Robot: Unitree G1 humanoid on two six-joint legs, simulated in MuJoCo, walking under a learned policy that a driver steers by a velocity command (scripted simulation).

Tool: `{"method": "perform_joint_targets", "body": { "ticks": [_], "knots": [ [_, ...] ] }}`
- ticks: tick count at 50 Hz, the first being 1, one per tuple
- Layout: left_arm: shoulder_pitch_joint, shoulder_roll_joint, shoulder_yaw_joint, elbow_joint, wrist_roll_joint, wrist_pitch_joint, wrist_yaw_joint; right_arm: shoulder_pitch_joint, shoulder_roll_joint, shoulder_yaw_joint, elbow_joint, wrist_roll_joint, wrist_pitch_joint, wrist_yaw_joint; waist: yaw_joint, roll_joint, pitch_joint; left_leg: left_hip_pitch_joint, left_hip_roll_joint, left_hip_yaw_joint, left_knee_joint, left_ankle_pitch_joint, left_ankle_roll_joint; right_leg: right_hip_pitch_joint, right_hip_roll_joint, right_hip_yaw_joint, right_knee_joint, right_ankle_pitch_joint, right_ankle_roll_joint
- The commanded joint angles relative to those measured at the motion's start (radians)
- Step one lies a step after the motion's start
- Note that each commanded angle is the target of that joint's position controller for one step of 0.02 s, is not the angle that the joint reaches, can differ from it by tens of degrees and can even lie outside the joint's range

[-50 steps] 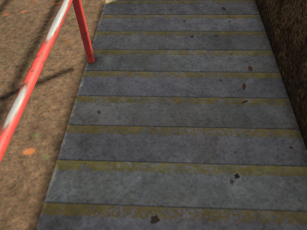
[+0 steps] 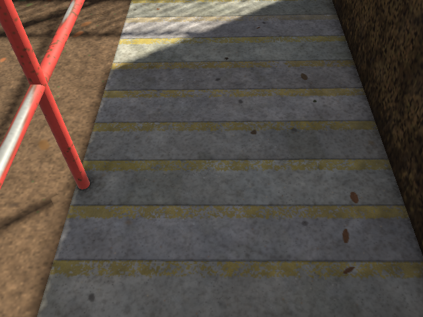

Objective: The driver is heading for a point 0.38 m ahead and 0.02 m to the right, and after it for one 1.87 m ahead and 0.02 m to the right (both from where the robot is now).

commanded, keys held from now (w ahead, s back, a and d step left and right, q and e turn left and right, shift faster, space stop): w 0.26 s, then no key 0.74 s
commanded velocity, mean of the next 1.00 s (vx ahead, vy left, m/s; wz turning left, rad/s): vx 0.24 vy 0.00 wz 0.00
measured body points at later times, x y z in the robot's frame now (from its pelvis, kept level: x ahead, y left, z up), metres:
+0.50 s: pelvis +0.25 +0.06 +0.00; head +0.29 +0.07 +0.44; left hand +0.30 +0.30 -0.16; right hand +0.28 -0.19 -0.14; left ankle +0.29 +0.11 -0.75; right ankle +0.24 -0.08 -0.67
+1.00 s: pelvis +0.32 +0.03 +0.00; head +0.33 +0.03 +0.45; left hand +0.34 +0.25 -0.16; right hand +0.32 -0.19 -0.16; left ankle +0.29 +0.11 -0.75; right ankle +0.34 -0.07 -0.75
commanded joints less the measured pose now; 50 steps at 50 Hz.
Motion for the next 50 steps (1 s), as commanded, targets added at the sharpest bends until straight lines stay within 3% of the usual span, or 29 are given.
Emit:
{"method": "perform_joint_targets", "body": {
  "ticks": [1, 5, 9, 11, 12, 13, 14, 15, 16, 17, 18, 19, 21, 25, 27, 30, 34, 36, 37, 38, 39, 40, 42, 46, 50],
  "knots": [
    [0.037, 0.098, 0.008, -0.039, -0.002, -0.015, 0.001, -0.049, -0.029, 0.000, -0.059, 0.006, 0.003, 0.007, -0.013, -0.090, 0.058, -0.069, 0.006, 0.036, -0.117, 0.108, -0.022, -0.020, -0.255, 0.169, -0.147, 0.298, -0.090],
    [0.109, 0.103, 0.003, -0.020, -0.001, -0.016, 0.006, -0.177, -0.015, 0.014, -0.100, 0.015, -0.002, 0.007, 0.025, -0.104, 0.067, -0.044, -0.029, 0.075, -0.303, 0.183, -0.014, 0.058, -0.254, 0.134, -0.134, 0.392, -0.077],
    [0.147, 0.114, 0.004, 0.002, 0.011, -0.011, 0.017, -0.248, -0.032, 0.014, -0.134, 0.014, -0.013, 0.004, 0.034, -0.110, 0.081, -0.046, -0.053, 0.082, -0.401, 0.123, 0.025, 0.189, -0.300, 0.132, -0.082, 0.488, -0.091],
    [0.119, 0.128, 0.008, 0.002, 0.015, -0.008, 0.023, -0.209, -0.044, 0.008, -0.130, 0.014, -0.022, -0.001, 0.001, -0.114, 0.062, 0.038, -0.085, 0.095, -0.444, 0.045, 0.058, 0.219, -0.312, 0.114, -0.004, 0.669, -0.079],
    [0.103, 0.139, 0.012, 0.002, 0.017, -0.006, 0.025, -0.142, -0.057, 0.000, -0.111, 0.013, -0.027, -0.008, -0.029, -0.123, 0.026, 0.131, -0.117, 0.107, -0.460, 0.005, 0.077, 0.221, -0.310, 0.103, 0.078, 0.803, -0.067],
    [0.087, 0.146, 0.014, 0.001, 0.016, -0.001, 0.024, -0.011, -0.073, -0.011, -0.067, 0.010, -0.034, -0.016, -0.084, -0.113, -0.041, 0.276, -0.150, 0.120, -0.508, 0.012, 0.098, 0.209, -0.291, 0.086, 0.228, 0.868, -0.053],
    [0.077, 0.133, 0.009, -0.005, 0.006, 0.001, 0.024, 0.159, -0.100, -0.025, -0.011, -0.008, -0.046, -0.026, -0.148, -0.083, -0.130, 0.510, -0.111, 0.079, -0.544, 0.099, 0.126, 0.092, -0.248, 0.058, 0.439, 0.755, -0.029],
    [0.110, 0.070, -0.009, -0.041, -0.025, 0.001, 0.020, 0.306, -0.193, -0.047, 0.012, -0.036, -0.054, -0.037, -0.166, 0.052, -0.270, 0.797, 0.158, -0.223, -0.540, 0.203, 0.196, -0.174, -0.156, 0.004, 0.782, 0.325, 0.011],
    [0.222, 0.055, -0.002, -0.023, -0.050, 0.004, 0.019, 0.287, -0.232, -0.060, 0.015, -0.005, -0.040, -0.027, -0.106, 0.203, -0.380, 0.918, 0.355, -0.600, -0.637, 0.478, 0.336, -0.393, 0.017, 0.054, 1.090, -0.369, 0.037],
    [0.145, 0.107, 0.012, -0.028, -0.022, 0.014, 0.026, 0.179, -0.193, -0.050, -0.008, 0.029, -0.034, -0.021, -0.069, 0.035, -0.275, 0.789, 0.303, -0.466, -0.638, 0.560, 0.310, -0.433, -0.054, 0.164, 1.120, -0.305, 0.031],
    [0.065, 0.080, 0.007, -0.047, -0.009, 0.012, 0.025, 0.099, -0.117, -0.026, -0.014, 0.031, -0.040, -0.020, -0.051, 0.002, -0.147, 0.652, 0.265, -0.323, -0.652, 0.649, 0.283, -0.450, -0.083, 0.162, 1.083, -0.259, 0.037],
    [0.041, 0.061, 0.006, -0.046, -0.001, 0.016, 0.025, 0.068, -0.062, -0.009, -0.008, 0.027, -0.045, -0.020, -0.025, -0.026, -0.073, 0.547, 0.211, -0.221, -0.686, 0.681, 0.233, -0.425, -0.115, 0.155, 1.010, -0.230, 0.040],
    [0.054, 0.044, 0.009, -0.039, 0.024, 0.044, 0.016, 0.069, -0.020, 0.009, 0.015, 0.027, -0.052, -0.031, 0.015, 0.008, -0.042, 0.437, 0.145, -0.109, -0.726, 0.704, 0.178, -0.342, -0.131, 0.147, 0.902, -0.195, 0.054],
    [0.044, 0.021, 0.004, -0.031, 0.019, 0.080, 0.012, 0.095, -0.070, 0.015, 0.036, 0.020, -0.067, -0.035, 0.053, 0.025, -0.074, 0.390, 0.106, -0.012, -0.726, 0.842, 0.173, -0.279, -0.113, 0.113, 0.749, -0.122, 0.077],
    [-0.015, 0.021, -0.003, -0.040, 0.016, 0.088, 0.018, 0.099, -0.066, 0.024, 0.043, 0.018, -0.061, -0.036, 0.045, 0.051, -0.068, 0.385, 0.078, 0.024, -0.720, 0.813, 0.151, -0.266, -0.117, 0.093, 0.619, -0.077, 0.081],
    [-0.089, 0.030, -0.012, -0.046, 0.007, 0.095, 0.027, 0.150, -0.066, 0.032, 0.065, 0.016, -0.047, -0.040, 0.011, 0.073, -0.078, 0.410, 0.079, 0.020, -0.713, 0.721, 0.139, -0.232, -0.115, 0.074, 0.496, -0.036, 0.080],
    [-0.125, 0.034, -0.021, -0.034, 0.004, 0.094, 0.038, 0.164, -0.053, 0.041, 0.080, 0.012, -0.023, -0.049, -0.008, 0.057, -0.044, 0.402, 0.108, -0.045, -0.704, 0.440, 0.151, -0.170, -0.119, 0.074, 0.349, -0.083, 0.073],
    [-0.100, 0.031, -0.029, -0.017, 0.009, 0.083, 0.044, 0.151, -0.049, 0.044, 0.084, 0.020, -0.013, -0.055, 0.016, 0.005, -0.016, 0.357, 0.084, -0.062, -0.675, 0.229, 0.107, -0.058, -0.140, 0.098, 0.137, 0.061, 0.064],
    [-0.071, 0.071, -0.024, -0.004, 0.014, 0.073, 0.049, 0.174, -0.039, 0.046, 0.083, 0.019, -0.013, -0.056, 0.002, -0.042, -0.024, 0.323, 0.050, -0.064, -0.653, 0.126, 0.071, 0.018, -0.211, 0.170, 0.114, 0.201, 0.058],
    [-0.065, 0.112, -0.020, -0.002, 0.017, 0.063, 0.050, 0.247, -0.024, 0.041, 0.091, 0.021, -0.011, -0.055, -0.055, -0.115, -0.016, 0.294, -0.020, -0.027, -0.635, -0.011, 0.047, 0.044, -0.287, 0.240, 0.137, 0.383, 0.034],
    [-0.108, 0.079, -0.028, 0.009, -0.005, 0.066, 0.045, 0.303, 0.036, 0.055, 0.124, 0.032, 0.002, -0.056, -0.073, -0.191, -0.006, 0.377, -0.058, 0.000, -0.686, -0.098, 0.031, -0.067, -0.294, 0.251, 0.120, 0.316, -0.003],
    [-0.130, 0.035, -0.036, 0.003, -0.006, 0.067, 0.037, 0.271, 0.004, 0.050, 0.133, 0.027, 0.010, -0.060, -0.054, -0.154, 0.034, 0.434, -0.051, -0.011, -0.695, -0.058, 0.021, -0.134, -0.258, 0.239, 0.095, 0.217, 0.017],
    [-0.121, 0.032, -0.038, 0.015, -0.006, 0.068, 0.038, 0.212, -0.025, 0.041, 0.125, 0.027, 0.015, -0.060, -0.036, -0.118, 0.033, 0.466, -0.030, -0.027, -0.687, 0.020, 0.025, -0.135, -0.206, 0.196, 0.085, 0.175, 0.045],
    [-0.095, 0.034, -0.038, 0.038, -0.009, 0.068, 0.046, 0.199, 0.001, 0.048, 0.141, 0.027, 0.014, -0.063, -0.029, -0.060, 0.021, 0.463, -0.016, -0.030, -0.701, 0.040, 0.017, -0.081, -0.201, 0.190, 0.081, 0.189, 0.044],
    [-0.085, 0.030, -0.039, 0.054, -0.007, 0.070, 0.047, 0.194, 0.007, 0.051, 0.159, 0.028, 0.018, -0.068, -0.024, -0.045, 0.024, 0.473, -0.012, -0.030, -0.705, 0.047, 0.014, -0.073, -0.199, 0.187, 0.076, 0.195, 0.043]
  ]
}}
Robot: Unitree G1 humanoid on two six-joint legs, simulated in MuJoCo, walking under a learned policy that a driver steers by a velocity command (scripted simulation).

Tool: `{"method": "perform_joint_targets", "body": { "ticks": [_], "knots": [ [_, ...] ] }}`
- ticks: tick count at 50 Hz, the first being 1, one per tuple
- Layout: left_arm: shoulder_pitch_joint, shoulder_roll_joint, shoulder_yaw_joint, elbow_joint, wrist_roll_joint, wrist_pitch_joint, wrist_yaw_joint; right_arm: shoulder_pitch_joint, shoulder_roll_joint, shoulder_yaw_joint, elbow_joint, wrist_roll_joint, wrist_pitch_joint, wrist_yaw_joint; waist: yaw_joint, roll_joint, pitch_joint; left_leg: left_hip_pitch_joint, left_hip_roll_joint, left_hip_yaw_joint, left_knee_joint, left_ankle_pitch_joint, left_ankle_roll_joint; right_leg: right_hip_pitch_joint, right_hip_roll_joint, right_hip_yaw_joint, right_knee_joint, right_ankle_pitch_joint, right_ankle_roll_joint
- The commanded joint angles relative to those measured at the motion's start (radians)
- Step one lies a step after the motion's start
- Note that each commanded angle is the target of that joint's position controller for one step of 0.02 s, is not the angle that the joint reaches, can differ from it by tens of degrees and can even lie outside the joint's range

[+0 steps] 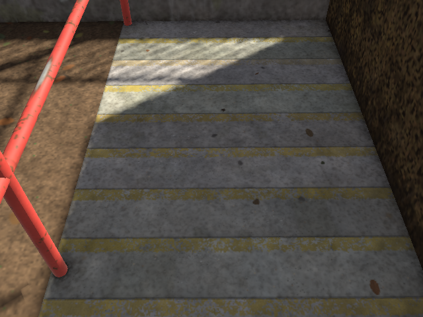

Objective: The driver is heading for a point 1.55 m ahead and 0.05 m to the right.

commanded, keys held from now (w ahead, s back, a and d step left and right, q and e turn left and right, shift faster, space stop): no key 0.58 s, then w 0.42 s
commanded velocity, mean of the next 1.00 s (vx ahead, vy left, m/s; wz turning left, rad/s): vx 0.12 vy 0.00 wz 0.00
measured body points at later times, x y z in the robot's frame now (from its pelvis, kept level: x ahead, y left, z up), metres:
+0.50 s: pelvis +0.01 +0.00 +0.00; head +0.01 +0.00 +0.45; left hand -0.02 +0.21 -0.16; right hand -0.03 -0.21 -0.16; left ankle -0.03 +0.08 -0.74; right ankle +0.02 -0.10 -0.74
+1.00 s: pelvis +0.10 -0.05 -0.02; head +0.11 -0.08 +0.43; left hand +0.17 +0.19 -0.15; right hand -0.01 -0.28 -0.17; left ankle -0.03 +0.07 -0.73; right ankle +0.14 -0.14 -0.75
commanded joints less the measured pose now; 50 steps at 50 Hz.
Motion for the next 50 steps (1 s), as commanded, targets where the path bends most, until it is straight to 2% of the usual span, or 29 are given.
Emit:
{"method": "perform_joint_targets", "body": {
  "ticks": [1, 29, 30, 32, 33, 34, 35, 36, 37, 38, 39, 41, 44, 45, 47, 48, 49, 50],
  "knots": [
    [0.056, 0.081, 0.011, -0.003, 0.001, -0.004, 0.004, 0.076, -0.060, -0.007, 0.006, 0.001, 0.000, -0.006, -0.001, -0.013, 0.030, -0.041, 0.126, -0.117, -0.069, 0.134, 0.007, 0.022, -0.125, 0.131, -0.063, 0.205, -0.029],
    [0.115, 0.053, -0.006, 0.059, 0.001, 0.009, 0.004, 0.132, -0.029, 0.014, 0.060, -0.001, 0.000, -0.012, 0.008, -0.004, 0.067, -0.073, 0.137, -0.128, -0.079, 0.105, 0.008, 0.009, -0.109, 0.122, -0.077, 0.120, -0.022],
    [0.123, 0.048, -0.008, 0.063, 0.002, 0.010, 0.003, 0.143, -0.027, 0.014, 0.064, -0.002, 0.000, -0.011, 0.006, -0.003, 0.048, -0.066, 0.129, -0.127, -0.089, 0.034, 0.011, 0.014, -0.099, 0.117, -0.079, 0.054, -0.023],
    [0.118, 0.066, 0.002, 0.054, 0.004, 0.015, 0.000, 0.163, -0.061, -0.002, 0.063, -0.003, 0.006, -0.009, -0.002, 0.023, 0.067, -0.083, 0.110, -0.140, -0.090, -0.216, 0.037, -0.036, -0.048, 0.081, -0.019, -0.162, -0.038],
    [0.110, 0.069, 0.007, 0.043, 0.008, 0.018, -0.004, 0.173, -0.081, -0.012, 0.058, -0.003, 0.011, -0.007, -0.011, 0.058, 0.097, -0.101, 0.129, -0.186, -0.113, -0.380, 0.064, -0.101, -0.018, 0.054, 0.037, -0.285, -0.046],
    [0.081, 0.062, 0.009, 0.024, 0.016, 0.018, -0.011, 0.205, -0.095, -0.021, 0.060, -0.003, 0.016, -0.005, -0.030, 0.086, 0.148, -0.103, 0.178, -0.263, -0.163, -0.517, 0.099, -0.199, 0.004, 0.027, 0.109, -0.338, -0.047],
    [0.045, 0.040, 0.005, -0.002, 0.025, 0.015, -0.020, 0.247, -0.115, -0.032, 0.067, -0.002, 0.018, -0.004, -0.049, 0.126, 0.188, -0.091, 0.260, -0.364, -0.234, -0.619, 0.143, -0.281, 0.021, -0.021, 0.210, -0.315, -0.043],
    [0.008, 0.028, 0.003, -0.029, 0.038, 0.009, -0.027, 0.260, -0.125, -0.040, 0.070, -0.003, 0.016, -0.004, -0.058, 0.144, 0.226, -0.100, 0.336, -0.445, -0.278, -0.627, 0.184, -0.330, -0.012, -0.036, 0.304, -0.256, -0.043],
    [-0.023, 0.043, 0.008, -0.053, 0.038, 0.001, -0.034, 0.264, -0.121, -0.043, 0.069, -0.010, 0.010, -0.002, -0.060, 0.124, 0.234, -0.084, 0.371, -0.481, -0.303, -0.576, 0.209, -0.390, -0.040, -0.018, 0.381, -0.253, -0.044],
    [-0.036, 0.059, 0.016, -0.069, 0.036, -0.007, -0.040, 0.262, -0.125, -0.047, 0.064, -0.018, 0.001, 0.000, -0.053, 0.093, 0.222, -0.039, 0.379, -0.481, -0.306, -0.509, 0.218, -0.448, -0.057, 0.003, 0.440, -0.264, -0.044],
    [-0.036, 0.067, 0.021, -0.081, 0.034, -0.017, -0.047, 0.253, -0.131, -0.051, 0.060, -0.021, -0.009, 0.002, -0.039, 0.076, 0.206, -0.002, 0.377, -0.460, -0.293, -0.440, 0.217, -0.479, -0.076, 0.019, 0.455, -0.252, -0.044],
    [-0.045, 0.071, 0.029, -0.099, 0.023, -0.033, -0.056, 0.223, -0.124, -0.051, 0.045, -0.014, -0.027, 0.005, -0.021, 0.052, 0.171, 0.018, 0.329, -0.365, -0.273, -0.305, 0.182, -0.442, -0.080, 0.012, 0.398, -0.205, -0.033],
    [-0.058, 0.066, 0.037, -0.128, 0.014, -0.038, -0.064, 0.207, -0.137, -0.055, 0.035, -0.012, -0.044, 0.006, -0.007, 0.085, 0.144, -0.046, 0.279, -0.259, -0.229, -0.193, 0.159, -0.293, -0.052, -0.032, 0.280, -0.150, -0.029],
    [-0.034, 0.062, 0.039, -0.128, 0.011, -0.038, -0.065, 0.193, -0.142, -0.057, 0.032, -0.010, -0.046, 0.009, 0.010, 0.090, 0.140, -0.095, 0.266, -0.228, -0.201, -0.181, 0.152, -0.210, -0.038, -0.055, 0.226, -0.117, -0.032],
    [0.108, 0.070, 0.052, -0.084, 0.009, -0.042, -0.060, 0.168, -0.146, -0.058, 0.023, -0.007, -0.049, 0.016, 0.072, 0.061, 0.112, -0.229, 0.214, -0.159, -0.062, -0.106, 0.127, 0.042, 0.019, -0.098, 0.134, -0.081, -0.035],
    [0.243, 0.108, 0.071, -0.043, 0.013, -0.051, -0.051, 0.164, -0.122, -0.049, 0.018, -0.012, -0.057, 0.021, 0.129, -0.005, 0.055, -0.306, 0.162, -0.096, 0.122, -0.004, 0.100, 0.219, -0.006, -0.039, 0.083, -0.115, -0.048],
    [0.389, 0.221, 0.100, -0.024, 0.027, -0.059, -0.036, 0.132, -0.044, -0.027, -0.033, -0.002, -0.063, 0.033, 0.181, -0.267, -0.004, -0.489, 0.033, 0.039, 0.498, -0.090, 0.033, 0.351, -0.273, 0.376, -0.136, -0.397, -0.124],
    [0.454, 0.246, 0.104, 0.012, 0.021, -0.045, -0.036, 0.113, -0.082, -0.041, -0.068, -0.017, -0.063, 0.044, 0.161, -0.322, -0.018, -0.617, -0.025, -0.023, 0.753, -0.291, 0.042, 0.341, -0.399, 0.726, -0.286, -0.536, -0.205]
  ]
}}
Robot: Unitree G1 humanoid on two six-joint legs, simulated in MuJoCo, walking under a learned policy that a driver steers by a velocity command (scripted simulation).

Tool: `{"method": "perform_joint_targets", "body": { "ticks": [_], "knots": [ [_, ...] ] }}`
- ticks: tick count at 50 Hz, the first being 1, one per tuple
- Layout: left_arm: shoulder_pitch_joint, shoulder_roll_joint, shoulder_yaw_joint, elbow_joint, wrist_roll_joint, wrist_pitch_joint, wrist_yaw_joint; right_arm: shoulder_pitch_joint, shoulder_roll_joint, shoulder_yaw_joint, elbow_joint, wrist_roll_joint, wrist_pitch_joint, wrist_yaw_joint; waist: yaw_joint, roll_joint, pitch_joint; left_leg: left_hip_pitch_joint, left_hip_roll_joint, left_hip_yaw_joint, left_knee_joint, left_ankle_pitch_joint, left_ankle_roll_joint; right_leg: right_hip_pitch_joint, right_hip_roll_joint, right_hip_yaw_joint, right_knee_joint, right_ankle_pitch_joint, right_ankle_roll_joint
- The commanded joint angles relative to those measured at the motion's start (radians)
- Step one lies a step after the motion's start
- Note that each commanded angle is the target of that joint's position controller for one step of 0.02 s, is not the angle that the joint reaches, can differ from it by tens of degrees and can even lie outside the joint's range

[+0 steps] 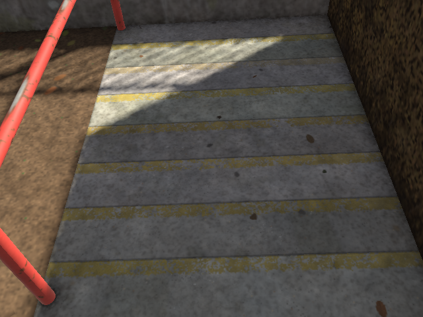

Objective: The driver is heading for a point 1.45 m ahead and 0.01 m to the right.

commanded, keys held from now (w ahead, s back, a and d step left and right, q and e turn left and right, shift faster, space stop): w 1.00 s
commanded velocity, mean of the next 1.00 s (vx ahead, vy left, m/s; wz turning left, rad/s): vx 0.48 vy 0.00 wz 0.00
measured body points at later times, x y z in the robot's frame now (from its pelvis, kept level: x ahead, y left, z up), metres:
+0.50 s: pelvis +0.27 +0.01 -0.01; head +0.31 +0.01 +0.44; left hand +0.18 +0.23 -0.16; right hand +0.43 -0.22 -0.13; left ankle +0.38 +0.07 -0.73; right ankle +0.05 -0.09 -0.68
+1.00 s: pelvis +0.56 -0.01 +0.00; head +0.60 -0.02 +0.45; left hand +0.76 +0.19 -0.12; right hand +0.45 -0.23 -0.15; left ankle +0.38 +0.07 -0.73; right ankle +0.70 -0.10 -0.72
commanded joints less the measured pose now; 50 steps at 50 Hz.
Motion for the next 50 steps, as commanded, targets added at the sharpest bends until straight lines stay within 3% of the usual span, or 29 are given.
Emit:
{"method": "perform_joint_targets", "body": {
  "ticks": [1, 2, 3, 4, 6, 9, 13, 17, 20, 22, 23, 24, 25, 26, 27, 29, 30, 32, 35, 40, 45, 48, 49, 50],
  "knots": [
    [0.337, 0.167, 0.037, 0.074, 0.002, 0.018, 0.016, -0.125, -0.060, -0.008, -0.140, -0.021, -0.021, 0.024, 0.088, -0.201, 0.079, -0.645, -0.004, -0.043, 0.556, -0.003, 0.063, 0.385, -0.376, 0.695, -0.461, -0.498, -0.164],
    [0.231, 0.134, 0.028, 0.036, -0.002, 0.012, 0.009, -0.154, -0.048, -0.006, -0.147, -0.016, -0.024, 0.034, 0.059, -0.108, 0.109, -0.624, 0.029, -0.061, 0.545, 0.105, 0.066, 0.292, -0.340, 0.594, -0.461, -0.389, -0.149],
    [0.178, 0.118, 0.020, 0.019, -0.003, 0.005, 0.007, -0.149, -0.032, -0.007, -0.143, -0.007, -0.027, 0.038, 0.023, -0.080, 0.110, -0.575, 0.052, -0.063, 0.500, 0.172, 0.061, 0.238, -0.296, 0.491, -0.475, -0.252, -0.128],
    [0.168, 0.088, 0.009, 0.018, -0.006, -0.005, 0.009, -0.135, -0.031, -0.010, -0.139, -0.012, -0.022, 0.039, 0.001, -0.082, 0.101, -0.538, 0.062, -0.058, 0.463, 0.199, 0.048, 0.217, -0.263, 0.414, -0.479, -0.140, -0.115],
    [0.208, 0.066, -0.002, 0.037, -0.006, -0.019, 0.016, -0.131, -0.033, -0.014, -0.137, -0.016, -0.004, 0.042, -0.010, -0.100, 0.086, -0.523, 0.056, -0.031, 0.434, 0.242, 0.029, 0.234, -0.222, 0.310, -0.475, 0.051, -0.110],
    [0.281, 0.073, -0.009, 0.061, -0.007, -0.029, 0.021, -0.243, -0.036, -0.018, -0.176, -0.014, 0.012, 0.045, 0.001, -0.102, 0.101, -0.609, 0.055, 0.000, 0.367, 0.299, 0.008, 0.284, -0.209, 0.230, -0.472, 0.252, -0.122],
    [0.311, 0.067, -0.018, 0.063, -0.006, -0.033, 0.020, -0.448, -0.022, -0.007, -0.255, -0.007, 0.012, 0.048, 0.033, -0.118, 0.129, -0.603, 0.030, 0.046, 0.134, 0.391, -0.010, 0.287, -0.178, 0.151, -0.469, 0.422, -0.129],
    [0.336, 0.088, -0.014, 0.076, -0.006, -0.037, 0.026, -0.540, -0.032, -0.004, -0.297, 0.000, 0.008, 0.046, 0.046, -0.138, 0.135, -0.505, -0.005, 0.078, -0.045, 0.431, 0.026, 0.339, -0.195, 0.118, -0.456, 0.545, -0.125],
    [0.303, 0.114, -0.006, 0.077, -0.001, -0.038, 0.031, -0.470, -0.063, -0.019, -0.289, -0.001, -0.003, 0.033, -0.002, -0.142, 0.085, -0.380, -0.053, 0.093, -0.094, 0.359, 0.082, 0.421, -0.214, 0.088, -0.323, 0.861, -0.106],
    [0.273, 0.137, 0.002, 0.074, 0.003, -0.026, 0.033, -0.215, -0.100, -0.045, -0.206, -0.003, -0.017, 0.018, -0.108, -0.127, -0.051, -0.115, -0.107, 0.106, -0.167, 0.345, 0.120, 0.415, -0.185, 0.056, -0.011, 0.974, -0.080],
    [0.276, 0.124, -0.002, 0.063, -0.005, -0.023, 0.029, -0.059, -0.149, -0.064, -0.162, -0.024, -0.024, 0.008, -0.160, -0.094, -0.141, 0.127, -0.004, 0.000, -0.182, 0.296, 0.151, 0.246, -0.149, 0.041, 0.233, 0.738, -0.068],
    [0.385, 0.011, -0.023, 0.036, -0.044, -0.019, 0.013, 0.048, -0.261, -0.094, -0.158, -0.048, -0.024, 0.005, -0.124, 0.116, -0.297, 0.430, 0.323, -0.488, -0.237, 0.141, 0.285, -0.097, 0.007, 0.003, 0.664, 0.136, -0.026],
    [0.350, 0.070, -0.004, 0.036, -0.030, -0.019, 0.008, -0.023, -0.241, -0.091, -0.161, -0.012, -0.008, 0.019, -0.101, 0.079, -0.321, 0.398, 0.366, -0.765, -0.414, 0.041, 0.314, -0.237, 0.073, 0.140, 0.820, -0.213, -0.037],
    [0.235, 0.093, 0.005, -0.004, -0.019, -0.016, 0.008, -0.157, -0.200, -0.077, -0.181, 0.004, -0.008, 0.021, -0.051, 0.027, -0.138, 0.243, 0.332, -0.598, -0.438, -0.043, 0.269, -0.319, -0.004, 0.160, 0.820, -0.124, -0.048],
    [0.168, 0.091, 0.004, -0.021, -0.012, -0.023, 0.005, -0.227, -0.128, -0.057, -0.194, 0.007, -0.016, 0.025, -0.035, -0.037, -0.043, 0.094, 0.294, -0.477, -0.478, 0.034, 0.236, -0.302, -0.044, 0.157, 0.752, -0.045, -0.051],
    [0.180, 0.054, 0.003, -0.015, 0.011, -0.005, 0.000, -0.238, -0.054, -0.032, -0.170, 0.007, -0.031, 0.018, 0.033, -0.033, 0.027, -0.081, 0.207, -0.298, -0.518, 0.214, 0.171, -0.196, -0.092, 0.154, 0.631, -0.002, -0.038],
    [0.199, 0.034, 0.001, -0.007, 0.018, 0.010, -0.005, -0.214, -0.045, -0.026, -0.157, 0.005, -0.039, 0.014, 0.046, -0.023, 0.027, -0.111, 0.188, -0.249, -0.524, 0.275, 0.161, -0.160, -0.098, 0.149, 0.599, 0.002, -0.028],
    [0.172, 0.031, 0.002, -0.021, 0.019, 0.028, -0.012, -0.159, -0.073, -0.027, -0.138, 0.006, -0.052, 0.009, 0.056, -0.018, 0.038, -0.114, 0.167, -0.188, -0.536, 0.382, 0.167, -0.183, -0.104, 0.126, 0.554, 0.027, -0.011],
    [0.028, 0.055, 0.004, -0.076, 0.017, 0.040, -0.019, -0.104, -0.100, -0.027, -0.130, 0.007, -0.055, 0.010, 0.036, -0.014, 0.077, -0.073, 0.150, -0.141, -0.572, 0.420, 0.166, -0.303, -0.126, 0.099, 0.439, 0.131, 0.017],
    [-0.173, 0.045, -0.007, -0.145, 0.001, 0.035, -0.024, -0.012, -0.094, -0.017, -0.117, 0.010, -0.054, 0.009, -0.017, 0.001, 0.094, 0.024, 0.121, -0.071, -0.561, 0.594, 0.138, -0.328, -0.096, 0.045, 0.165, 0.276, 0.035],
    [-0.288, 0.054, -0.010, -0.190, -0.001, 0.023, -0.022, 0.059, -0.103, -0.015, -0.090, -0.002, -0.050, -0.003, -0.048, 0.017, 0.104, 0.196, 0.162, -0.058, -0.502, 0.743, 0.146, -0.331, -0.055, 0.020, 0.016, 0.251, -0.002],
    [-0.226, 0.076, 0.001, -0.184, 0.000, 0.010, -0.014, 0.020, -0.127, -0.022, -0.091, -0.008, -0.047, -0.012, 0.004, 0.029, 0.071, 0.246, 0.183, -0.035, -0.379, 1.030, 0.129, -0.202, -0.002, 0.002, -0.044, 0.134, -0.052],
    [-0.131, 0.093, 0.011, -0.155, 0.001, 0.005, -0.007, 0.006, -0.139, -0.026, -0.091, -0.010, -0.044, -0.013, 0.045, 0.036, 0.021, 0.246, 0.177, -0.026, -0.269, 1.147, 0.117, -0.090, 0.031, -0.007, -0.063, 0.101, -0.072],
    [0.036, 0.112, 0.025, -0.098, 0.007, -0.004, 0.002, -0.016, -0.143, -0.026, -0.095, -0.005, -0.038, -0.012, 0.117, 0.014, -0.063, 0.199, 0.147, 0.000, -0.084, 1.137, 0.098, 0.103, 0.052, -0.015, -0.132, 0.150, -0.095]
  ]
}}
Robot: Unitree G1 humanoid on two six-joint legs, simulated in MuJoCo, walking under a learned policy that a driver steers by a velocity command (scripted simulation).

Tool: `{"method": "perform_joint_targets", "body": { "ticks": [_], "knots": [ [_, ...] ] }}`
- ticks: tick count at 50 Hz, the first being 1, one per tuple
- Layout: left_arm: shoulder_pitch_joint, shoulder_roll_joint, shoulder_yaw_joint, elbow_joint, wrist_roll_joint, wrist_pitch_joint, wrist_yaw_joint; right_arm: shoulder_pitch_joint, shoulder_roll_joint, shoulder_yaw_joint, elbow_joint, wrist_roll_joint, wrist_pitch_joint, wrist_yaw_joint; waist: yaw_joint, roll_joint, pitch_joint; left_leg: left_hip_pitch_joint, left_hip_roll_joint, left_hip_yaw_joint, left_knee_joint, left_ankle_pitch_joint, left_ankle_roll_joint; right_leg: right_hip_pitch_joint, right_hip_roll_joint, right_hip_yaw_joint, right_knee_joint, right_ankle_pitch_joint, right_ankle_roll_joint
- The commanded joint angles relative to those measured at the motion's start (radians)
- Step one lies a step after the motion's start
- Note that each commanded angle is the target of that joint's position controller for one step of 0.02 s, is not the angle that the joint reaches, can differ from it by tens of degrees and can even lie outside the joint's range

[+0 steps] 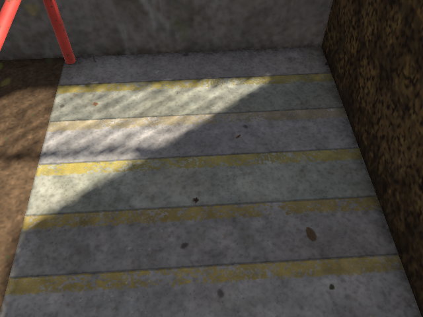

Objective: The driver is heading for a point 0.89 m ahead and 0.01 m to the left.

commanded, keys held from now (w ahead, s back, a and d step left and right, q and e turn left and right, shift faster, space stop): w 1.00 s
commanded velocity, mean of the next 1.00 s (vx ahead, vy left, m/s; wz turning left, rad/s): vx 0.50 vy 0.00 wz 0.00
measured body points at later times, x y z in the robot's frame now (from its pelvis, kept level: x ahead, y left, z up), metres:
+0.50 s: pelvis +0.27 -0.01 +0.01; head +0.31 -0.01 +0.46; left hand +0.19 +0.22 -0.13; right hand +0.46 -0.22 -0.11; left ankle +0.43 +0.11 -0.70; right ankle +0.14 -0.08 -0.73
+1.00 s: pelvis +0.54 +0.03 +0.02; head +0.57 +0.03 +0.47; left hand +0.70 +0.25 -0.11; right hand +0.47 -0.21 -0.12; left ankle +0.45 +0.09 -0.73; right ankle +0.71 -0.12 -0.68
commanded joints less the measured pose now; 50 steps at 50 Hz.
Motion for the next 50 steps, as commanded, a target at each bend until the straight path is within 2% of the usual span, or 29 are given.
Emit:
{"method": "perform_joint_targets", "body": {
  "ticks": [1, 2, 3, 4, 5, 6, 7, 8, 10, 11, 13, 18, 23, 25, 26, 27, 28, 29, 30, 31, 32, 33, 34, 35, 36, 38, 41, 45, 50],
  "knots": [
    [0.439, 0.179, 0.065, 0.083, 0.029, -0.027, 0.028, -0.012, -0.140, -0.021, -0.052, 0.012, -0.002, -0.003, 0.226, 0.029, -0.224, -0.235, 0.204, -0.024, 0.572, 0.819, 0.080, 0.532, -0.079, 0.119, -0.068, -0.050, -0.090],
    [0.532, 0.291, 0.095, 0.093, 0.045, -0.025, 0.028, 0.108, -0.033, -0.001, -0.076, 0.061, -0.001, 0.012, 0.188, -0.212, -0.375, -0.621, 0.017, 0.025, 1.003, 0.140, 0.028, 0.852, -0.403, 0.629, -0.136, -0.125, -0.247],
    [0.454, 0.248, 0.088, 0.088, 0.006, -0.007, 0.017, 0.046, -0.127, -0.027, -0.069, 0.035, 0.000, 0.010, 0.170, -0.089, -0.360, -0.727, 0.007, -0.130, 1.109, -0.069, 0.046, 0.790, -0.390, 0.761, -0.239, -0.165, -0.236],
    [0.330, 0.203, 0.073, 0.069, -0.008, -0.007, 0.014, -0.047, -0.130, -0.031, -0.104, 0.026, -0.001, 0.012, 0.125, -0.056, -0.189, -0.781, 0.067, -0.141, 1.090, 0.014, 0.051, 0.634, -0.358, 0.585, -0.258, -0.178, -0.199],
    [0.275, 0.138, 0.055, 0.063, -0.006, -0.015, 0.010, -0.096, -0.118, -0.028, -0.115, 0.021, -0.005, 0.015, 0.105, -0.004, -0.109, -0.761, 0.102, -0.139, 1.030, 0.078, 0.052, 0.508, -0.317, 0.483, -0.299, -0.103, -0.169],
    [0.262, 0.104, 0.044, 0.074, -0.006, -0.022, 0.012, -0.107, -0.102, -0.030, -0.112, 0.010, 0.002, 0.017, 0.076, -0.004, -0.060, -0.723, 0.127, -0.136, 0.972, 0.105, 0.049, 0.419, -0.271, 0.395, -0.323, -0.037, -0.132],
    [0.266, 0.073, 0.033, 0.090, -0.009, -0.027, 0.018, -0.084, -0.082, -0.028, -0.109, -0.006, 0.017, 0.023, 0.045, -0.025, -0.045, -0.671, 0.145, -0.133, 0.921, 0.121, 0.038, 0.352, -0.233, 0.327, -0.345, -0.002, -0.103],
    [0.290, 0.069, 0.029, 0.102, -0.009, -0.034, 0.021, -0.071, -0.064, -0.026, -0.103, -0.012, 0.031, 0.029, 0.035, -0.032, -0.044, -0.641, 0.147, -0.125, 0.897, 0.129, 0.029, 0.328, -0.217, 0.294, -0.356, 0.036, -0.096],
    [0.338, 0.102, 0.033, 0.122, -0.013, -0.047, 0.024, -0.095, -0.058, -0.027, -0.114, -0.016, 0.047, 0.038, 0.023, -0.033, -0.032, -0.666, 0.152, -0.103, 0.859, 0.156, 0.012, 0.320, -0.201, 0.245, -0.374, 0.114, -0.103],
    [0.354, 0.118, 0.035, 0.126, -0.013, -0.049, 0.025, -0.135, -0.064, -0.027, -0.129, -0.016, 0.053, 0.041, 0.025, -0.032, -0.019, -0.700, 0.161, -0.094, 0.830, 0.187, 0.003, 0.324, -0.196, 0.227, -0.389, 0.120, -0.104],
    [0.390, 0.124, 0.034, 0.132, -0.013, -0.049, 0.024, -0.231, -0.076, -0.028, -0.163, -0.013, 0.059, 0.044, 0.041, -0.034, 0.008, -0.772, 0.177, -0.076, 0.753, 0.260, -0.015, 0.345, -0.184, 0.202, -0.413, 0.132, -0.102],
    [0.474, 0.120, 0.024, 0.149, -0.015, -0.047, 0.024, -0.425, -0.066, -0.014, -0.229, 0.001, 0.054, 0.048, 0.090, -0.045, 0.031, -0.790, 0.156, -0.027, 0.490, 0.398, -0.031, 0.421, -0.157, 0.138, -0.412, 0.256, -0.080],
    [0.541, 0.130, 0.024, 0.178, -0.003, -0.042, 0.035, -0.535, -0.078, -0.010, -0.274, 0.003, 0.043, 0.045, 0.119, -0.059, 0.047, -0.791, 0.122, -0.007, 0.346, 0.375, 0.008, 0.577, -0.200, 0.127, -0.363, 0.365, -0.087],
    [0.524, 0.142, 0.028, 0.182, 0.001, -0.039, 0.042, -0.522, -0.090, -0.015, -0.279, 0.003, 0.034, 0.043, 0.097, -0.061, 0.042, -0.743, 0.101, 0.000, 0.304, 0.306, 0.037, 0.620, -0.219, 0.116, -0.308, 0.487, -0.078],
    [0.504, 0.151, 0.030, 0.180, 0.003, -0.038, 0.044, -0.479, -0.098, -0.021, -0.269, 0.003, 0.030, 0.038, 0.072, -0.067, 0.019, -0.670, 0.074, 0.011, 0.284, 0.265, 0.056, 0.623, -0.218, 0.103, -0.249, 0.619, -0.067],
    [0.489, 0.162, 0.034, 0.180, 0.004, -0.035, 0.045, -0.389, -0.113, -0.030, -0.241, 0.001, 0.024, 0.031, 0.033, -0.072, -0.028, -0.559, 0.040, 0.023, 0.262, 0.236, 0.075, 0.622, -0.211, 0.092, -0.142, 0.739, -0.055],
    [0.468, 0.163, 0.034, 0.176, 0.000, -0.030, 0.043, -0.226, -0.130, -0.043, -0.184, -0.005, 0.016, 0.023, -0.037, -0.044, -0.111, -0.368, 0.014, 0.038, 0.195, 0.282, 0.098, 0.578, -0.175, 0.060, 0.040, 0.747, -0.036],
    [0.462, 0.140, 0.025, 0.154, -0.010, -0.030, 0.040, -0.048, -0.191, -0.063, -0.139, -0.029, 0.007, 0.012, -0.096, 0.009, -0.223, -0.097, 0.152, -0.108, 0.191, 0.249, 0.144, 0.385, -0.134, 0.036, 0.297, 0.490, -0.017],
    [0.576, 0.038, 0.005, 0.129, -0.056, -0.029, 0.026, 0.046, -0.305, -0.093, -0.129, -0.044, 0.008, 0.012, -0.060, 0.247, -0.366, 0.209, 0.466, -0.610, 0.111, 0.159, 0.291, 0.008, 0.052, -0.014, 0.717, -0.166, 0.035],
    [0.519, 0.127, 0.029, 0.136, -0.028, -0.028, 0.028, -0.034, -0.269, -0.087, -0.136, -0.003, 0.025, 0.021, -0.041, 0.137, -0.348, 0.143, 0.459, -0.747, 0.006, 0.121, 0.284, -0.100, 0.062, 0.140, 0.824, -0.382, 0.018],
    [0.430, 0.132, 0.035, 0.105, -0.021, -0.028, 0.026, -0.156, -0.221, -0.072, -0.156, 0.010, 0.026, 0.024, 0.004, 0.092, -0.182, -0.007, 0.427, -0.572, -0.006, 0.098, 0.250, -0.152, 0.001, 0.152, 0.818, -0.302, 0.011],
    [0.381, 0.119, 0.031, 0.095, -0.017, -0.033, 0.022, -0.213, -0.155, -0.053, -0.162, 0.008, 0.019, 0.028, 0.023, 0.038, -0.104, -0.135, 0.385, -0.469, -0.048, 0.164, 0.221, -0.132, -0.035, 0.151, 0.759, -0.235, 0.010],
    [0.372, 0.102, 0.033, 0.098, -0.007, -0.026, 0.020, -0.228, -0.121, -0.042, -0.153, 0.008, 0.012, 0.026, 0.053, 0.041, -0.056, -0.222, 0.338, -0.383, -0.074, 0.224, 0.184, -0.091, -0.062, 0.147, 0.698, -0.204, 0.013],
    [0.391, 0.085, 0.030, 0.102, 0.008, -0.011, 0.014, -0.228, -0.090, -0.031, -0.138, 0.012, 0.006, 0.021, 0.083, 0.061, -0.040, -0.288, 0.297, -0.313, -0.097, 0.267, 0.155, -0.039, -0.079, 0.145, 0.649, -0.186, 0.024],
    [0.406, 0.068, 0.028, 0.109, 0.013, 0.002, 0.008, -0.205, -0.088, -0.028, -0.126, 0.011, -0.001, 0.018, 0.093, 0.070, -0.042, -0.309, 0.283, -0.279, -0.106, 0.309, 0.150, -0.010, -0.081, 0.137, 0.627, -0.176, 0.033],
    [0.380, 0.064, 0.029, 0.098, 0.016, 0.018, 0.000, -0.152, -0.116, -0.032, -0.105, 0.015, -0.013, 0.015, 0.101, 0.063, -0.032, -0.312, 0.268, -0.234, -0.124, 0.389, 0.157, -0.035, -0.087, 0.116, 0.591, -0.146, 0.051],
    [0.246, 0.080, 0.029, 0.051, 0.014, 0.030, -0.006, -0.099, -0.138, -0.033, -0.093, 0.016, -0.016, 0.015, 0.082, 0.059, 0.007, -0.281, 0.255, -0.195, -0.163, 0.403, 0.159, -0.146, -0.111, 0.093, 0.490, -0.045, 0.078],
    [0.092, 0.075, 0.020, -0.002, 0.002, 0.027, -0.008, -0.031, -0.131, -0.025, -0.079, 0.017, -0.012, 0.015, 0.045, 0.064, 0.029, -0.218, 0.230, -0.144, -0.164, 0.504, 0.140, -0.184, -0.101, 0.059, 0.291, 0.065, 0.097],
    [-0.040, 0.070, 0.009, -0.049, -0.002, 0.018, -0.006, 0.051, -0.135, -0.021, -0.050, 0.009, -0.010, 0.007, 0.004, 0.080, 0.041, -0.085, 0.250, -0.114, -0.124, 0.634, 0.142, -0.172, -0.059, 0.021, 0.118, 0.092, 0.071]
  ]
}}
